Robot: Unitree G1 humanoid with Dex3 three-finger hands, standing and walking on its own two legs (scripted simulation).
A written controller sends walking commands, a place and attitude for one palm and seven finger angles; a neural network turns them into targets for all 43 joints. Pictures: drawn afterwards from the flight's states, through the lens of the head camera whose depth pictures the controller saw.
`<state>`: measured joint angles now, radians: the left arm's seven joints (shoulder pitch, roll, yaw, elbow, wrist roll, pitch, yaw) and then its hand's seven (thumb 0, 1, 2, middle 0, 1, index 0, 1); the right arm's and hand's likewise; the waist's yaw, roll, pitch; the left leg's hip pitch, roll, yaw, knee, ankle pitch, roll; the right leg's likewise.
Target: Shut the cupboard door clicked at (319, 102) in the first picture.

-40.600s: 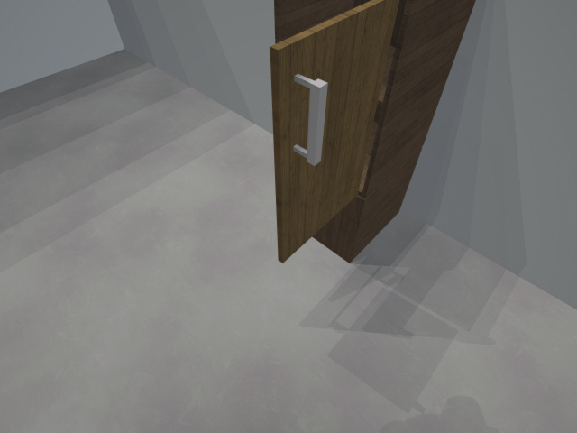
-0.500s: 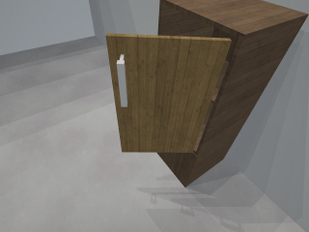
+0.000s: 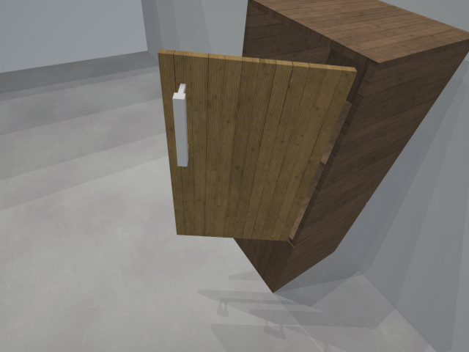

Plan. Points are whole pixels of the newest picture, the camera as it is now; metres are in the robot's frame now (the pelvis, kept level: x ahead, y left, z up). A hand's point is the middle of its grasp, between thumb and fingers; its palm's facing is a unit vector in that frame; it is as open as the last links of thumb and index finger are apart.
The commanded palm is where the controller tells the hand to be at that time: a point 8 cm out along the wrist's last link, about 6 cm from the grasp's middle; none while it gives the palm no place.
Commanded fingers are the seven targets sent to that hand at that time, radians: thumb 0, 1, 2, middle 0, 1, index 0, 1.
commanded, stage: shuffle to correct the standing spot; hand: left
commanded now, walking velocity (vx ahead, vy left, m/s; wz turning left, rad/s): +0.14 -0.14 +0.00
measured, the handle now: (182, 127) +0.51 +0.15 +0.12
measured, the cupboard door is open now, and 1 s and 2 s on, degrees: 56 56 56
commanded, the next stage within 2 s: come to a stop and stand still in 0.46 s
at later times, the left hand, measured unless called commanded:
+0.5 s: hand out of the picture +0.10 +0.14 -0.17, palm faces +0.02 -0.99 -0.11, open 7.4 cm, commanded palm none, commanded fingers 0.00 0.90 0.90 -0.20 -0.30 -0.20 -0.30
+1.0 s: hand out of the picture +0.16 +0.11 -0.18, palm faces +0.05 -0.98 -0.17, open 7.3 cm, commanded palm none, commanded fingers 0.00 0.90 0.90 -0.20 -0.30 -0.20 -0.30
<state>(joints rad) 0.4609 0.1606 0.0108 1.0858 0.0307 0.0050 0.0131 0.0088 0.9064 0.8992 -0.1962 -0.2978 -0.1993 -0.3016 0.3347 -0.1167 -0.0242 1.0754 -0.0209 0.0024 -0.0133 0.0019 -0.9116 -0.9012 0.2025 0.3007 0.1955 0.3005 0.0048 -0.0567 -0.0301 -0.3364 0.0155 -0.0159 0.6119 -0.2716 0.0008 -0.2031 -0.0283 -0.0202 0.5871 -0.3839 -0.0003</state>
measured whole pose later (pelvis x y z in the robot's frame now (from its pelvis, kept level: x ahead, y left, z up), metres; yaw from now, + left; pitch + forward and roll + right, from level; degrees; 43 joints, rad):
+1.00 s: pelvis +0.08 -0.07 +0.00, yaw +0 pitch -1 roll -1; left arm 0.18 0.19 0.04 0.93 0.03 0.02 0.03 0.00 0.92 0.90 -0.20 -0.30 -0.20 -0.30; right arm 0.23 -0.15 -0.05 0.99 -0.01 0.04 -0.01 0.00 -0.91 -0.90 0.20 0.30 0.19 0.30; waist 0.01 -0.06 0.06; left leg -0.31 -0.02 0.08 0.67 -0.37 -0.02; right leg -0.36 -0.09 -0.07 0.57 -0.19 0.04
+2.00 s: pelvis -0.02 -0.05 +0.01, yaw +1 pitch -2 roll -1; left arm 0.48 0.10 0.00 1.15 0.02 0.01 0.05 0.01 0.91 0.90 -0.20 -0.30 -0.20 -0.30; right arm 0.33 -0.09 -0.02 1.14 -0.01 0.03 -0.02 0.00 -0.91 -0.90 0.20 0.30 0.19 0.30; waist 0.01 -0.02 -0.01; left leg -0.28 -0.07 0.10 0.33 -0.06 0.09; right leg -0.16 -0.01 -0.02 0.45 -0.27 0.00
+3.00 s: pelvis -0.10 +0.00 +0.01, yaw -2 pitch +1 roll +0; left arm 0.25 0.16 0.03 1.10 0.03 0.02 0.02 0.01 0.91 0.90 -0.19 -0.30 -0.20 -0.30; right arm 0.33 -0.09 0.00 1.12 -0.03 -0.02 -0.04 0.00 -0.92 -0.90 0.20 0.30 0.19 0.30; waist -0.02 -0.06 0.06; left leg -0.26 -0.01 0.06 0.41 -0.17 0.04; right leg -0.32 -0.03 -0.03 0.84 -0.45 -0.01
